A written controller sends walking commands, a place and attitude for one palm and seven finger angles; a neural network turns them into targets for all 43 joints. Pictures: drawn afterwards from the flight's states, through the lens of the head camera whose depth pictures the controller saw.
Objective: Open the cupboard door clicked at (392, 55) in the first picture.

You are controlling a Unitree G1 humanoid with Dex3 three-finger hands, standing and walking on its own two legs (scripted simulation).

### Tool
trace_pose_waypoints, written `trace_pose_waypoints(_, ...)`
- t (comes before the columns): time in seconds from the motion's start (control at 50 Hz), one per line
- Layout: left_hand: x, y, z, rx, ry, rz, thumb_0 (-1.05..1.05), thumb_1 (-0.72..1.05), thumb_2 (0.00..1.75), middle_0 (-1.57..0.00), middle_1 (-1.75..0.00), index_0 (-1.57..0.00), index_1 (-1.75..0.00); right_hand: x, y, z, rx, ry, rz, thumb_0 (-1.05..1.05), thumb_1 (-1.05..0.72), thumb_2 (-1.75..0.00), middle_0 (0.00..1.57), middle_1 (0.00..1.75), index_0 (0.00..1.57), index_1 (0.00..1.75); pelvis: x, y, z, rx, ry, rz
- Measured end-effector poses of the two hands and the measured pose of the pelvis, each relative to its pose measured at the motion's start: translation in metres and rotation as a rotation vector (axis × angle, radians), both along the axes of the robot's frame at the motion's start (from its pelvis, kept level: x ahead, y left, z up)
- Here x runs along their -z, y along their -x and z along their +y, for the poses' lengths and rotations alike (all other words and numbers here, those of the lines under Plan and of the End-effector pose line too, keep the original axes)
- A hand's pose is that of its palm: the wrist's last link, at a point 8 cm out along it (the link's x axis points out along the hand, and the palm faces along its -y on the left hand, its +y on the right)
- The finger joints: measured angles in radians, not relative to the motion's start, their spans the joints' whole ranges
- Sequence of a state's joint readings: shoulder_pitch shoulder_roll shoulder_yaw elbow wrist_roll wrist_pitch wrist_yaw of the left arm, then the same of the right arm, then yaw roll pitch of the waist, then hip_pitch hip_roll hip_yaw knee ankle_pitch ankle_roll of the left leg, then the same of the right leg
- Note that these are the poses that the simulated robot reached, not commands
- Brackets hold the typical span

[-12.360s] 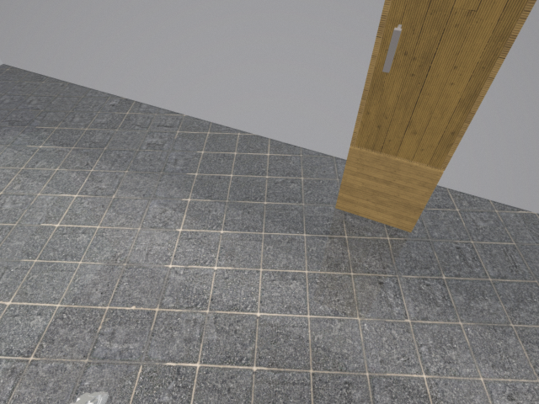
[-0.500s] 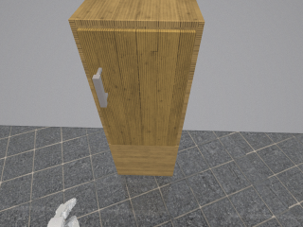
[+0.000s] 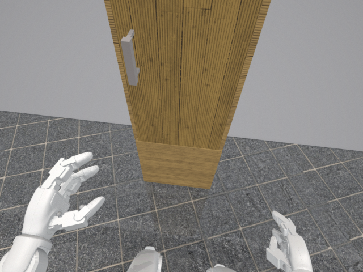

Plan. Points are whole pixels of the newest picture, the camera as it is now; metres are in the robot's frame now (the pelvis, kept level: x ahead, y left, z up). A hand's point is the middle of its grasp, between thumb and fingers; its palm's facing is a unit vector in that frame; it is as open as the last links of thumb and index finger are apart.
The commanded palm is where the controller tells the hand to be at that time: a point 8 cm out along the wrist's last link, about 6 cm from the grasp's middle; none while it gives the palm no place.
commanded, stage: raise the hand with hooked fingers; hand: left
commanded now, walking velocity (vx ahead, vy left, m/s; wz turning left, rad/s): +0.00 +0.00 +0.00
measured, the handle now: (132, 58) +0.59 +0.19 +0.14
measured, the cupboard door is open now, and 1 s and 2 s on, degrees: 0 0 0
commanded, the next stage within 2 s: move the hooked fingers beside the handle in 1.48 s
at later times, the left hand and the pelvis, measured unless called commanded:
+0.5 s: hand (56, 169) +0.27 +0.26 +0.11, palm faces -0.01 -1.00 -0.05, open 12.7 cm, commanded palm +0.24 +0.32 +0.12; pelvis +0.01 +0.04 +0.04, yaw -1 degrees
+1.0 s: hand (34, 130) +0.31 +0.30 +0.16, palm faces +0.01 -1.00 -0.04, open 14.0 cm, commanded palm +0.28 +0.35 +0.16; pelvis +0.02 +0.03 +0.05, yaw -1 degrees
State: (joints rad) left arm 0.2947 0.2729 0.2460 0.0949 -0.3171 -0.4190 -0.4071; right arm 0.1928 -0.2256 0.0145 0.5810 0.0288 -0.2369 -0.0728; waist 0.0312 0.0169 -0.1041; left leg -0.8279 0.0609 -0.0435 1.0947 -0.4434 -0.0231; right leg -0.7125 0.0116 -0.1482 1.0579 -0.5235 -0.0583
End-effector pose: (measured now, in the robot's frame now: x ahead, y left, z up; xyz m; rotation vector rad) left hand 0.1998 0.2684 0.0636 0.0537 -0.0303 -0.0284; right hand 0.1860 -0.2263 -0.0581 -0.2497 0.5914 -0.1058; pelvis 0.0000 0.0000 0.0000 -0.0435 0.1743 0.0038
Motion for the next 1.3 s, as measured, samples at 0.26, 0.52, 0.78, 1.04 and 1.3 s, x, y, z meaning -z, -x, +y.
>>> trace_pose_waypoints(0.26, -0.026, -0.027, 0.031, -0.021, 0.001, 0.047, 0.01, 0.07, 0.55, -0.26, -0.83, -0.26, -0.84, -0.003, 0.073, 0.001, 0.115, -0.003, 0.141, 0.02, -0.9, -0.9, 0.21, 0.3, 0.2, 0.3, -0.024, -0.001, 0.022, 0.029, -0.009, -0.023)
trace_pose_waypoints(0.52, -0.052, -0.047, 0.052, -0.02, -0.002, 0.001, 0.0, -0.23, 0.42, -0.28, -1.03, -0.28, -1.03, -0.039, 0.036, 0.009, 0.081, 0.047, 0.026, 0.01, -0.9, -0.9, 0.2, 0.3, 0.2, 0.3, -0.037, -0.01, 0.038, 0.022, -0.002, -0.067)
trace_pose_waypoints(0.78, -0.081, -0.069, 0.077, -0.044, 0.006, 0.013, -0.01, -0.46, 0.32, -0.3, -1.18, -0.3, -1.18, -0.048, 0.007, 0.036, 0.007, -0.003, 0.003, 0.01, -0.9, -0.9, 0.21, 0.3, 0.2, 0.3, -0.049, -0.017, 0.037, 0.013, -0.004, -0.102)
trace_pose_waypoints(1.04, -0.104, -0.093, 0.086, -0.036, 0.02, 0.007, -0.01, -0.5, 0.31, -0.3, -1.2, -0.3, -1.2, -0.046, 0.027, 0.008, 0.065, 0.026, 0.073, 0.01, -0.9, -0.9, 0.21, 0.3, 0.2, 0.3, -0.056, -0.019, 0.028, 0.017, -0.012, -0.116)
trace_pose_waypoints(1.3, -0.1, -0.094, 0.067, -0.027, 0.032, 0.002, -0.01, -0.5, 0.3, -0.3, -1.2, -0.3, -1.2, -0.047, 0.041, -0.012, 0.103, 0.031, 0.081, 0.01, -0.9, -0.9, 0.2, 0.3, 0.2, 0.3, -0.057, -0.018, 0.019, 0.032, -0.021, -0.12)
